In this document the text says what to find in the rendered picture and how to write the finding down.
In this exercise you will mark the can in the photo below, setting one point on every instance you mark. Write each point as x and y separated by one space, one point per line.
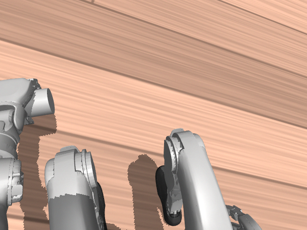
41 103

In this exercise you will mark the right robot hand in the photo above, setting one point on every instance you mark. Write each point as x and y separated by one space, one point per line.
246 222

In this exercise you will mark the left robot arm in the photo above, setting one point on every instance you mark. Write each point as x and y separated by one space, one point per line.
12 117

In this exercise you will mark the right robot foot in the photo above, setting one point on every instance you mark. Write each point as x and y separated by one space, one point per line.
171 219

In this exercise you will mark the left robot hand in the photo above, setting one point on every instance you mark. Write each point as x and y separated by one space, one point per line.
20 91

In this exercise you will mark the left robot foot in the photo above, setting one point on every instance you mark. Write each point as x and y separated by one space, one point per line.
101 206

